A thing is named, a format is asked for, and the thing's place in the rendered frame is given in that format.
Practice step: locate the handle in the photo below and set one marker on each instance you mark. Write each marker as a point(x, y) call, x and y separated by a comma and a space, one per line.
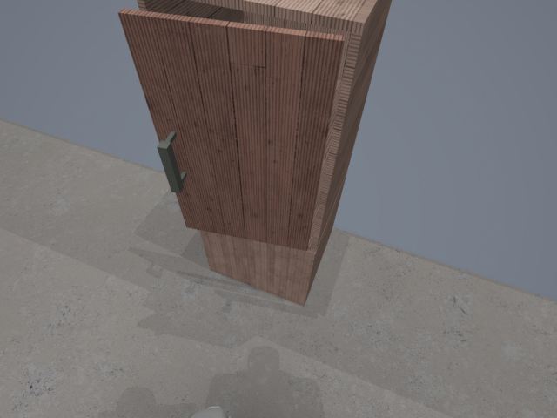
point(170, 165)

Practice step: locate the cupboard door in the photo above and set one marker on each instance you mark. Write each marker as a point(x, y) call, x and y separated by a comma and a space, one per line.
point(251, 106)

